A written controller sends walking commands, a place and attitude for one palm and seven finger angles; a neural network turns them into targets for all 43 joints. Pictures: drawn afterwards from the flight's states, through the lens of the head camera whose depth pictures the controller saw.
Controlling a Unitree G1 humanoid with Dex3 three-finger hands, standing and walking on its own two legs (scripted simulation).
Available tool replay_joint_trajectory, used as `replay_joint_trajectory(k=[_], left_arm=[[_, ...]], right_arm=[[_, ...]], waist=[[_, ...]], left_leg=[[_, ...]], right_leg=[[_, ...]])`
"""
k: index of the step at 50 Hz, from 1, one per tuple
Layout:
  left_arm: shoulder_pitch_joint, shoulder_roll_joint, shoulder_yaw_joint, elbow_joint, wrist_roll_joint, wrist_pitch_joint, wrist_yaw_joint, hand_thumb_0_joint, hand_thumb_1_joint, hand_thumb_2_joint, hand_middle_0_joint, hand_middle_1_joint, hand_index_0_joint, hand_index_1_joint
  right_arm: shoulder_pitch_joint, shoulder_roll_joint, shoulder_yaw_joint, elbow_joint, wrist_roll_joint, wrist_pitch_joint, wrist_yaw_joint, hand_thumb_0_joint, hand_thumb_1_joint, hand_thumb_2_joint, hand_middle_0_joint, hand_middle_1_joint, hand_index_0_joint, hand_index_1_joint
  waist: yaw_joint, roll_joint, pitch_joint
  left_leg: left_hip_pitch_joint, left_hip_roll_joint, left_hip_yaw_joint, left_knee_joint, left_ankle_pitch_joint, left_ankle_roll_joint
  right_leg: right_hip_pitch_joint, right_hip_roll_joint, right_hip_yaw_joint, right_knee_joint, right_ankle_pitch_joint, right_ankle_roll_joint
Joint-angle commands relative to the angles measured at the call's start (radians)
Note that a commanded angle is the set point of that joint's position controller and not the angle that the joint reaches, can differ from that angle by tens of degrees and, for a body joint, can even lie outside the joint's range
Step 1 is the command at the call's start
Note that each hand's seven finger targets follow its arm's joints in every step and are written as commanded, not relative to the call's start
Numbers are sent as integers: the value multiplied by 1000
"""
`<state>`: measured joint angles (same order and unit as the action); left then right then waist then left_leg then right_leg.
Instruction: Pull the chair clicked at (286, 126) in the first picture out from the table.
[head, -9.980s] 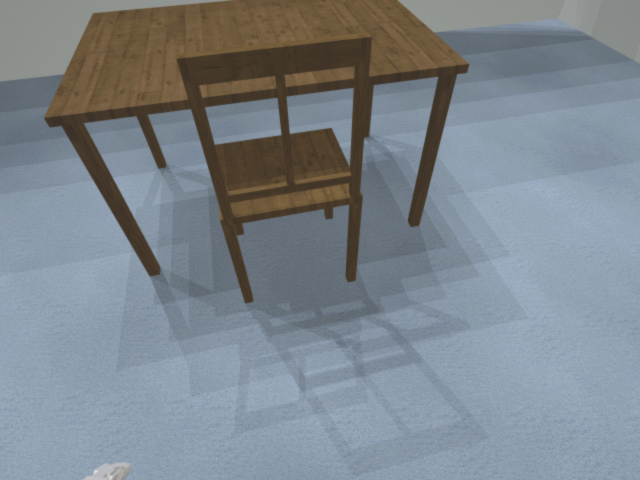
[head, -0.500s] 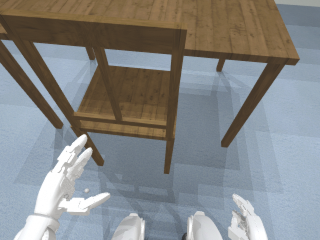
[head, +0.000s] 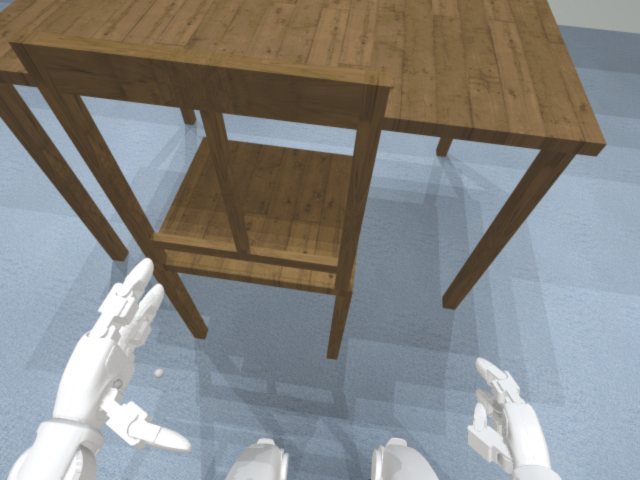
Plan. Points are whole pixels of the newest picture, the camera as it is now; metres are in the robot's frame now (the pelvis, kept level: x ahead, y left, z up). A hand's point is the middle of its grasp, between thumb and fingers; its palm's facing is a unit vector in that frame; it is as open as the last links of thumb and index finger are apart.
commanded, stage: raise the hand toward the chair's back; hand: left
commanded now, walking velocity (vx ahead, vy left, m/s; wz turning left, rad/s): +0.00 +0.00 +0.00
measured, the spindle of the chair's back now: (230, 192) +0.51 +0.18 +0.01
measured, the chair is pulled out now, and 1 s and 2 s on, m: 0.00 0.00 0.00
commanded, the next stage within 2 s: aim the fingers beside a spindle in 0.76 s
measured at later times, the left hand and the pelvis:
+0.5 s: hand (160, 345) +0.25 +0.20 +0.05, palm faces -0.09 -0.99 -0.06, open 16.9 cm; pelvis +0.01 +0.00 +0.01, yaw +0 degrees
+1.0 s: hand (160, 349) +0.25 +0.19 +0.05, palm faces -0.09 -0.99 -0.07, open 16.9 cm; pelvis +0.00 +0.00 +0.01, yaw +0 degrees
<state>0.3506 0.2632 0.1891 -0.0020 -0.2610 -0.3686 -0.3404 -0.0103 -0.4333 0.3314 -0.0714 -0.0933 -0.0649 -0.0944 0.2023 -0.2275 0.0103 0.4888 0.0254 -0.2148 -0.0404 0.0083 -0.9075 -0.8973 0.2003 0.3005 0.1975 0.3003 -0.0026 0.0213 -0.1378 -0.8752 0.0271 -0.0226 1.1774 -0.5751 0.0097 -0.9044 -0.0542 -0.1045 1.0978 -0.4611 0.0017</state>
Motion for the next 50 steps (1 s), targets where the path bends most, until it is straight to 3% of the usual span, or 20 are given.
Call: replay_joint_trajectory(k=[1, 8, 11, 13, 16, 21, 23, 31, 32, 39, 43, 46, 50], left_arm=[[-80, 148, 108, -176, -35, -53, -15, 0, -500, 300, -60, -80, -60, -80], [-121, 157, 128, -150, -48, -47, -32, 0, -500, 300, -60, -80, -60, -80], [-123, 177, 153, -119, -52, -45, -34, 0, -500, 300, -60, -80, -60, -80], [-143, 177, 156, -121, -58, -49, -38, 0, -500, 300, -60, -80, -60, -80], [-110, 153, 145, -64, -66, -47, -46, 0, -500, 300, -60, -80, -60, -80], [-132, 173, 151, -78, -59, -65, -42, 0, -500, 300, -60, -80, -60, -80], [-130, 171, 157, -91, -62, -77, -39, 0, -500, 300, -60, -80, -60, -80], [-147, 165, 142, -69, -54, -93, -35, 0, -500, 300, -60, -80, -60, -80], [-150, 161, 134, -76, -52, -93, -40, 0, -500, 300, -60, -80, -60, -80], [-154, 162, 141, -81, -61, -87, -42, 0, -500, 300, -60, -80, -60, -80], [-159, 165, 138, -85, -56, -83, -45, 0, -500, 300, -60, -80, -60, -80], [-193, 134, 106, -53, -54, -81, -46, 0, -500, 300, -60, -80, -60, -80], [-275, 156, 109, -33, -43, -88, -40, 0, -500, 300, -60, -80, -60, -80]], right_arm=[[-5, -152, -61, -130, 6, -51, -14, 0, -900, -900, 200, 300, 200, 300], [6, -153, -59, -115, 9, -54, -15, 0, -900, -900, 200, 300, 200, 300], [4, -158, -61, -109, 10, -56, -17, 0, -900, -900, 200, 300, 200, 300], [12, -157, -60, -106, 9, -56, -15, 0, -900, -900, 200, 300, 200, 300], [8, -158, -63, -103, 12, -58, -14, 0, -900, -900, 200, 300, 200, 300], [10, -160, -66, -104, 9, -62, -9, 0, -900, -900, 200, 300, 200, 300], [18, -160, -68, -104, 9, -62, -9, 0, -900, -900, 200, 300, 200, 300], [12, -162, -65, -101, 10, -61, -7, 0, -900, -900, 200, 300, 200, 300], [13, -163, -63, -104, 11, -61, -7, 0, -900, -900, 200, 300, 200, 300], [11, -160, -60, -102, 10, -64, -9, 0, -900, -900, 200, 300, 200, 300], [10, -161, -59, -103, 10, -66, -9, 0, -900, -900, 200, 300, 200, 300], [9, -164, -57, -100, 8, -70, -11, 0, -900, -900, 200, 300, 200, 300], [17, -171, -54, -93, 7, -73, -14, 0, -900, -900, 200, 300, 200, 300]], waist=[[-17, 43, -228], [-20, 45, -251], [-16, 19, -251], [-17, 34, -262], [-17, 2, -236], [-15, 28, -227], [-12, 29, -253], [-24, 23, -214], [-23, 46, -222], [-23, 26, -230], [-24, 45, -227], [-35, 5, -210], [-40, 10, -209]], left_leg=[[110, -34, -20, -196, 326, 3], [137, -34, -14, -210, 356, 2], [133, -33, -15, -214, 376, 3], [146, -34, -12, -223, 388, 1], [128, -36, -9, -223, 385, 3], [134, -36, -5, -233, 369, 3], [138, -37, -1, -230, 380, 3], [122, -35, -5, -236, 324, 4], [131, -35, -3, -239, 316, 4], [135, -36, -8, -238, 325, 3], [147, -35, -12, -241, 331, 2], [115, -35, -13, -224, 306, 5], [92, -37, -14, -217, 264, 4]], right_leg=[[204, 59, 31, -133, 161, -30], [234, 55, 33, -151, 196, -25], [256, 55, 34, -154, 216, -25], [267, 52, 33, -160, 231, -23], [276, 52, 39, -170, 237, -23], [269, 49, 40, -172, 218, -26], [285, 47, 47, -173, 234, -23], [258, 48, 46, -179, 173, -25], [251, 48, 47, -180, 164, -24], [259, 48, 42, -179, 178, -22], [242, 49, 38, -174, 178, -24], [223, 48, 41, -169, 160, -22], [201, 44, 49, -167, 113, -22]])
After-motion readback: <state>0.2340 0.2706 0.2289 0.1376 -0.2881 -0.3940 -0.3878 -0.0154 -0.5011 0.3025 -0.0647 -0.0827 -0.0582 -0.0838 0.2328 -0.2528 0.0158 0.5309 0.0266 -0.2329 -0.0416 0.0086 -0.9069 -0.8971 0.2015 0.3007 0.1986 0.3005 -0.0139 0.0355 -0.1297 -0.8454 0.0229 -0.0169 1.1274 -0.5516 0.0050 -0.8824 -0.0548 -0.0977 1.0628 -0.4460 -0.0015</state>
